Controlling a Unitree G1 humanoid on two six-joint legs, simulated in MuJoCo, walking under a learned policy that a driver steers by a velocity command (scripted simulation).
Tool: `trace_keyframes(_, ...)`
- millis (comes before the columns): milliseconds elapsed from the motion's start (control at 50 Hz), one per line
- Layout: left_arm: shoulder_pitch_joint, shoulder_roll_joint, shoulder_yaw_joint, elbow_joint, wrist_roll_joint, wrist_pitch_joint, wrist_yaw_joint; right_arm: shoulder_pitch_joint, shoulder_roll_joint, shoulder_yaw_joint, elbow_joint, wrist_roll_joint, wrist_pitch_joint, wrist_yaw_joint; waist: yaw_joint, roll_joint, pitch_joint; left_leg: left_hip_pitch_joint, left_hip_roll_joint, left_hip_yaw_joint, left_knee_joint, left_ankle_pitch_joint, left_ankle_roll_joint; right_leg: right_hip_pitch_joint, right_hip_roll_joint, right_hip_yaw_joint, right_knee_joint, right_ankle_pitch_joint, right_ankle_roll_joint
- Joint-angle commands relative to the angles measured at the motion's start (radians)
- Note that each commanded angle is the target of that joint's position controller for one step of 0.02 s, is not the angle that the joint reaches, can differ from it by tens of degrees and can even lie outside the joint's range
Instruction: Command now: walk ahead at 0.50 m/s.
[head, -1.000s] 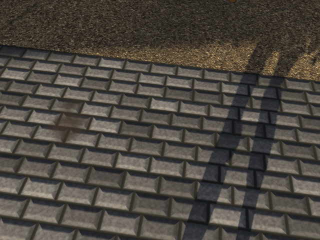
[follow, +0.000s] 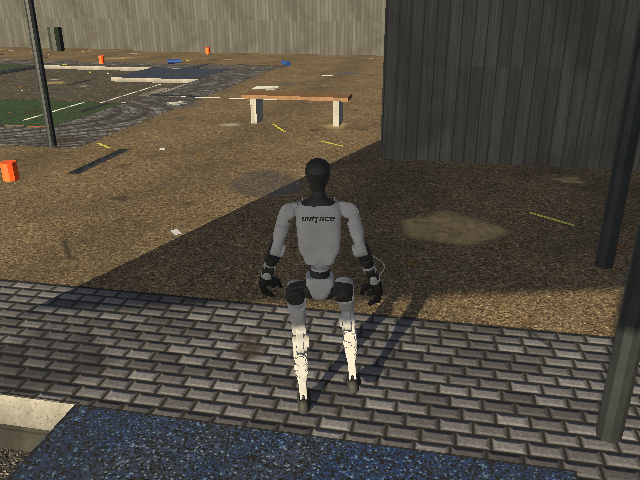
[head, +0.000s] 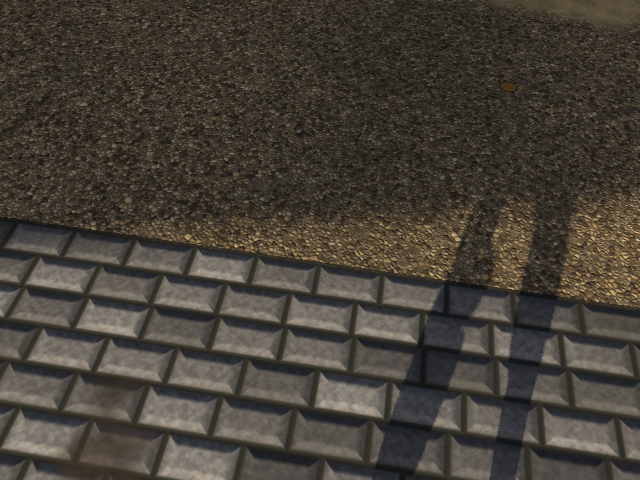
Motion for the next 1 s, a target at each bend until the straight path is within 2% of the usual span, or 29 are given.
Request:
trace_keyframes(20, -0.016, 0.041, 0.008, -0.056, 0.007, -0.006, 0.0, -0.047, -0.155, -0.036, -0.054, 0.005, -0.018, -0.014, 0.028, 0.099, 0.005, 0.005, 0.256, -0.173, -0.191, 0.194, 0.162, -0.039, -0.027, 0.014, -0.149, 0.17, 0.018)
trace_keyframes(80, -0.137, 0.021, -0.001, -0.087, 0.005, -0.02, -0.011, 0.013, -0.171, -0.039, -0.025, 0.017, -0.009, -0.024, -0.014, 0.089, 0.03, 0.003, 0.229, -0.135, -0.19, 0.176, 0.137, 0.017, 0.012, -0.012, -0.34, 0.302, 0.021)
trace_keyframes(160, -0.241, 0.036, 0.0, -0.123, -0.005, -0.036, -0.031, 0.081, -0.188, -0.047, 0.01, 0.03, 0.012, -0.033, -0.037, 0.094, 0.051, 0.092, 0.271, -0.19, -0.13, 0.144, 0.132, 0.031, 0.046, 0.005, -0.467, 0.294, 0.018)
trace_keyframes(220, -0.202, 0.078, 0.013, -0.116, -0.005, -0.05, -0.037, 0.074, -0.2, -0.057, 0.017, 0.031, 0.026, -0.042, 0.006, 0.121, 0.027, 0.145, 0.302, -0.245, -0.047, 0.184, 0.105, 0.124, 0.062, 0.014, -0.519, 0.198, -0.008)
trace_keyframes(240, -0.133, 0.096, 0.024, -0.097, -0.005, -0.053, -0.034, 0.059, -0.199, -0.057, 0.015, 0.03, 0.031, -0.043, 0.049, 0.126, -0.007, 0.135, 0.283, -0.238, 0.026, 0.264, 0.089, 0.23, 0.077, -0.006, -0.546, 0.171, -0.026)
trace_keyframes(260, 0.001, 0.141, 0.047, -0.059, 0.001, -0.056, -0.025, 0.061, -0.168, -0.046, 0.011, 0.023, 0.032, -0.043, 0.109, 0.109, -0.101, 0.085, 0.223, -0.203, 0.185, 0.318, 0.06, 0.437, 0.071, -0.01, -0.546, 0.169, -0.057)
trace_keyframes(280, 0.17, 0.21, 0.066, -0.038, 0.017, -0.055, -0.015, 0.062, -0.101, -0.021, -0.02, 0.001, 0.032, -0.041, 0.171, 0.002, -0.268, -0.088, 0.144, -0.149, 0.488, 0.108, 0.02, 0.728, -0.105, 0.16, -0.504, 0.164, -0.117)
trace_keyframes(300, 0.215, 0.275, 0.083, -0.012, 0.012, -0.04, -0.018, 0.203, 0.001, 0.007, -0.039, 0.019, 0.014, -0.037, 0.107, -0.287, -0.393, -0.46, 0.002, -0.085, 0.812, -0.408, -0.04, 1.034, -0.318, 0.579, -0.601, -0.052, -0.259)
trace_keyframes(320, 0.204, 0.169, 0.057, -0.024, 0.008, -0.039, -0.018, 0.153, -0.108, -0.018, -0.023, 0.041, 0.007, -0.038, 0.143, -0.187, -0.341, -0.555, 0.055, -0.188, 0.935, -0.428, -0.038, 0.969, -0.292, 0.641, -0.686, -0.238, -0.237)
trace_keyframes(340, 0.138, 0.118, 0.041, -0.031, 0.005, -0.041, -0.015, 0.058, -0.168, -0.039, -0.05, 0.054, 0.005, -0.039, 0.143, -0.122, -0.2, -0.6, 0.096, -0.179, 0.955, -0.338, -0.029, 0.845, -0.261, 0.49, -0.708, -0.237, -0.194)
trace_keyframes(360, 0.067, 0.096, 0.032, -0.035, 0.01, -0.043, -0.015, 0.018, -0.159, -0.041, -0.057, 0.049, 0.009, -0.044, 0.114, -0.066, -0.129, -0.569, 0.137, -0.158, 0.935, -0.257, -0.033, 0.723, -0.224, 0.381, -0.733, -0.133, -0.174)
trace_keyframes(380, 0.021, 0.067, 0.025, -0.032, 0.013, -0.044, -0.015, 0.004, -0.146, -0.044, -0.063, 0.037, 0.015, -0.044, 0.09, -0.067, -0.076, -0.542, 0.163, -0.16, 0.893, -0.2, -0.039, 0.629, -0.196, 0.297, -0.762, -0.047, -0.173)
trace_keyframes(420, -0.022, 0.046, 0.023, -0.022, 0.02, -0.052, -0.014, 0.026, -0.106, -0.047, -0.062, 0.039, 0.037, -0.039, 0.049, -0.089, -0.039, -0.458, 0.195, -0.157, 0.85, -0.145, -0.046, 0.522, -0.158, 0.168, -0.818, 0.051, -0.165)
trace_keyframes(500, -0.018, 0.088, 0.04, 0.01, 0.02, -0.062, -0.005, -0.035, -0.069, -0.043, -0.105, 0.031, 0.064, -0.034, 0.038, -0.032, 0.011, -0.513, 0.21, -0.152, 0.738, -0.037, -0.069, 0.492, -0.167, 0.022, -0.874, 0.187, -0.192)
trace_keyframes(580, -0.007, 0.12, 0.05, 0.026, 0.017, -0.05, 0.005, -0.135, -0.054, -0.033, -0.139, 0.028, 0.056, -0.009, 0.067, -0.012, 0.035, -0.485, 0.196, -0.099, 0.513, 0.151, -0.066, 0.515, -0.139, -0.123, -0.884, 0.247, -0.172)
trace_keyframes(640, 0.039, 0.144, 0.058, 0.046, 0.005, -0.036, 0.01, -0.235, -0.048, -0.026, -0.179, 0.027, 0.054, 0.009, 0.103, 0.004, 0.063, -0.481, 0.181, -0.049, 0.402, 0.174, -0.049, 0.578, -0.156, -0.178, -0.874, 0.262, -0.161)
trace_keyframes(700, 0.066, 0.169, 0.068, 0.063, -0.012, -0.014, 0.009, -0.282, -0.066, -0.031, -0.216, 0.026, 0.059, 0.022, 0.102, -0.003, 0.076, -0.485, 0.159, -0.017, 0.343, 0.091, -0.014, 0.68, -0.186, -0.211, -0.814, 0.362, -0.137)
trace_keyframes(740, 0.05, 0.198, 0.077, 0.06, -0.023, 0.0, 0.012, -0.241, -0.098, -0.048, -0.223, 0.023, 0.064, 0.026, 0.058, -0.032, 0.029, -0.384, 0.101, 0.037, 0.336, -0.01, 0.025, 0.717, -0.187, -0.242, -0.686, 0.668, -0.116)
trace_keyframes(760, 0.038, 0.208, 0.081, 0.056, -0.029, 0.008, 0.013, -0.155, -0.126, -0.065, -0.207, 0.025, 0.068, 0.024, 0.003, -0.038, -0.025, -0.266, 0.058, 0.067, 0.325, -0.042, 0.05, 0.709, -0.175, -0.261, -0.55, 0.809, -0.102)
trace_keyframes(780, 0.023, 0.197, 0.075, 0.051, -0.031, 0.014, 0.015, 0.004, -0.174, -0.096, -0.163, 0.029, 0.071, 0.015, -0.085, -0.016, -0.105, -0.043, 0.007, 0.079, 0.266, 0.009, 0.086, 0.633, -0.136, -0.29, -0.34, 0.822, -0.071)
trace_keyframes(800, 0.045, 0.148, 0.056, 0.035, -0.001, 0.01, 0.016, 0.166, -0.265, -0.133, -0.122, 0.034, 0.082, -0.007, -0.141, 0.107, -0.195, 0.258, 0.105, -0.117, 0.236, 0.002, 0.143, 0.385, -0.089, -0.296, -0.021, 0.507, -0.02)
trace_keyframes(820, 0.129, 0.002, 0.009, -0.024, 0.033, -0.018, 0.003, 0.108, -0.365, -0.139, -0.137, 0.041, 0.069, -0.009, -0.001, 0.353, -0.275, 0.534, 0.339, -0.696, 0.106, -0.208, 0.33, -0.05, 0.124, -0.174, 0.302, -0.367, 0.036)
trace_keyframes(840, 0.016, 0.088, 0.021, -0.032, -0.008, -0.056, -0.01, 0.123, -0.27, -0.11, -0.171, 0.032, 0.049, 0.001, -0.079, 0.206, -0.351, 0.552, 0.389, -0.86, -0.034, -0.322, 0.337, -0.152, 0.12, 0.038, 0.389, -0.383, 0.015)
trace_keyframes(860, -0.07, 0.132, 0.033, -0.06, -0.043, -0.076, -0.016, 0.088, -0.218, -0.093, -0.163, 0.022, 0.031, 0.005, -0.082, 0.155, -0.21, 0.46, 0.37, -0.73, -0.05, -0.24, 0.288, -0.224, 0.079, 0.035, 0.366, -0.281, -0.013)
trace_keyframes(880, -0.073, 0.118, 0.029, -0.056, -0.03, -0.087, -0.009, 0.032, -0.195, -0.085, -0.168, 0.022, 0.022, 0.004, -0.039, 0.081, -0.142, 0.327, 0.328, -0.615, -0.041, -0.134, 0.255, -0.181, 0.035, 0.039, 0.284, -0.194, -0.025)
trace_keyframes(900, -0.063, 0.121, 0.034, -0.041, -0.002, -0.087, -0.002, -0.034, -0.162, -0.075, -0.179, 0.02, 0.021, 0.001, 0.002, 0.061, -0.094, 0.199, 0.287, -0.514, -0.044, -0.016, 0.23, -0.11, 0.005, 0.042, 0.195, -0.141, -0.019)
trace_keyframes(920, -0.041, 0.128, 0.04, -0.035, 0.005, -0.076, -0.002, -0.07, -0.142, -0.066, -0.196, 0.007, 0.019, -0.005, 0.035, 0.086, -0.083, 0.117, 0.262, -0.463, -0.061, 0.066, 0.22, -0.039, -0.013, 0.052, 0.149, -0.102, -0.014)
trace_keyframes(960, -0.03, 0.11, 0.041, -0.035, 0.015, -0.053, -0.004, -0.075, -0.146, -0.065, -0.2, 0.01, 0.016, -0.014, 0.053, 0.081, -0.071, 0.041, 0.24, -0.411, -0.089, 0.168, 0.225, 0.008, -0.008, 0.038, 0.07, -0.067, 0.014)
trace_keyframes(1000, -0.081, 0.084, 0.034, -0.054, 0.024, -0.04, -0.001, -0.042, -0.173, -0.072, -0.19, 0.016, 0.013, -0.028, 0.045, 0.07, -0.043, -0.003, 0.218, -0.359, -0.104, 0.222, 0.224, -0.005, 0.011, 0.023, -0.042, 0.017, 0.046)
